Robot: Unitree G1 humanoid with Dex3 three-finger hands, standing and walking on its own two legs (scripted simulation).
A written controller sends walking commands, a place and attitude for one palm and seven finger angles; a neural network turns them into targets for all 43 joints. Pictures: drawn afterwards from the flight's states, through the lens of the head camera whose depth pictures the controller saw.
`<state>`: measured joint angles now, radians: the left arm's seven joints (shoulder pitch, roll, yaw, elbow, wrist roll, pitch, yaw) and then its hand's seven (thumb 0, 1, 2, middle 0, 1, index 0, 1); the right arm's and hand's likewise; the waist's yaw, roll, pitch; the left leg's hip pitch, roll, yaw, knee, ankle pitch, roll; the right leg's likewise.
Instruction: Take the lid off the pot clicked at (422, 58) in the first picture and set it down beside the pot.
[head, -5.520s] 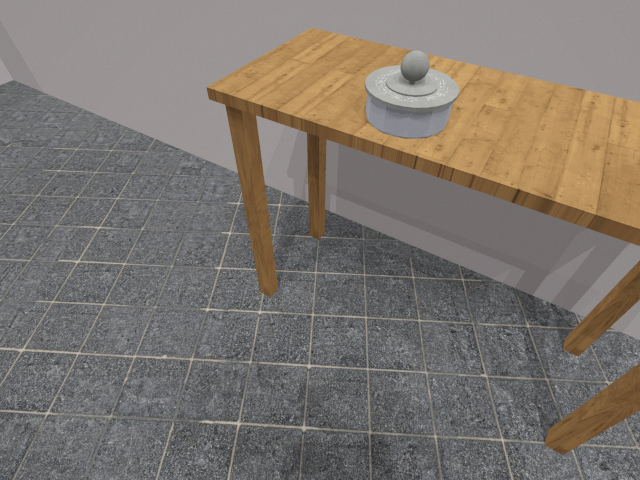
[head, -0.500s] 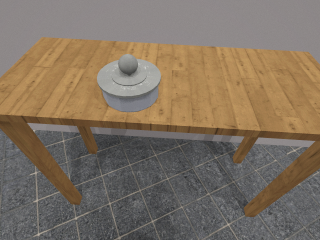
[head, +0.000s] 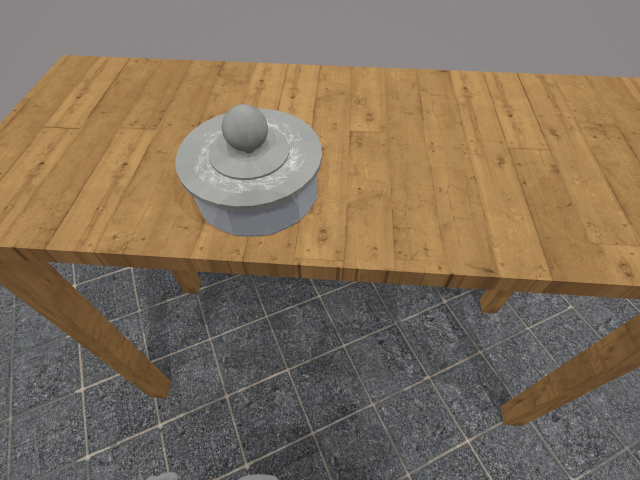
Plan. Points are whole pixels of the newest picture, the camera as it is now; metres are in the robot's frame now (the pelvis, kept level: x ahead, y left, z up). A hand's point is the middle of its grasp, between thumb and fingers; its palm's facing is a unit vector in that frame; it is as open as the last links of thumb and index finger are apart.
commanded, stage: come to a stop and stand still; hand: left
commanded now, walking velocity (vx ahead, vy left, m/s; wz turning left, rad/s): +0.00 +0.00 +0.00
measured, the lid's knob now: (245, 128) +0.47 +0.12 +0.18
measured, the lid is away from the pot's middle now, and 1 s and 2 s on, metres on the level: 0.00 0.00 0.00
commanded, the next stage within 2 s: look again from close up in 0.52 s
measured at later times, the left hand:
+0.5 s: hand out of the picture +0.01 +0.25 -0.15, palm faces -0.03 -0.96 -0.29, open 7.4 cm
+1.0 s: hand out of the picture +0.06 +0.19 -0.16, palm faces -0.04 -0.97 -0.22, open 7.3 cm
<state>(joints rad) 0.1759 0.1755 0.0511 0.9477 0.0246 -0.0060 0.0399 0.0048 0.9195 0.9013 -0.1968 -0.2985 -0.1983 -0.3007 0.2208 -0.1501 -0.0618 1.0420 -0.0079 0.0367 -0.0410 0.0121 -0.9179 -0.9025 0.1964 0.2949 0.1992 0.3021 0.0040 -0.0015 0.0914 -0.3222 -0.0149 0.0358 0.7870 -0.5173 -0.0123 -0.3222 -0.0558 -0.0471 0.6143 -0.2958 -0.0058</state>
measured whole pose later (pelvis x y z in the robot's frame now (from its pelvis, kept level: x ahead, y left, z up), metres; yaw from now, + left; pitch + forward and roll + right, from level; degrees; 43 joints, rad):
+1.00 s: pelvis +0.03 +0.01 +0.01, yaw -3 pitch +1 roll +1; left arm 0.23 0.17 -0.01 1.07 0.01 0.00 0.04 0.01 0.92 0.90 -0.20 -0.30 -0.20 -0.30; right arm 0.27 -0.16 0.00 1.08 -0.01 -0.01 -0.03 0.01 -0.92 -0.90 0.19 0.29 0.20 0.30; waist 0.00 0.01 0.06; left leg -0.17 -0.01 0.07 0.46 -0.31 0.02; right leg -0.22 -0.01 0.00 0.51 -0.30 0.00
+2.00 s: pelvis +0.03 -0.01 +0.01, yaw -2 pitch +0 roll +0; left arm 0.27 0.16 -0.01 1.07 0.00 0.00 0.04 0.00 0.91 0.90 -0.20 -0.30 -0.20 -0.30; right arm 0.27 -0.13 0.00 1.12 -0.01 -0.01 -0.04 0.01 -0.92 -0.90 0.19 0.29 0.20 0.30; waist 0.01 -0.01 0.07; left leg -0.13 0.02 0.05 0.42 -0.29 -0.01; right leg -0.17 0.02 -0.01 0.45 -0.28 -0.03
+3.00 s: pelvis +0.06 +0.02 +0.00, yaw -2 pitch +0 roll +0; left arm 0.24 0.16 0.01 1.03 0.00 -0.01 0.05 0.00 0.90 0.90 -0.20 -0.30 -0.20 -0.30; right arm 0.26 -0.17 -0.01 1.05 -0.02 -0.02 -0.04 0.02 -0.93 -0.90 0.19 0.29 0.20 0.30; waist 0.00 0.02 0.03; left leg -0.14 -0.02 0.05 0.51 -0.37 0.03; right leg -0.18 -0.02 -0.01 0.54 -0.36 0.01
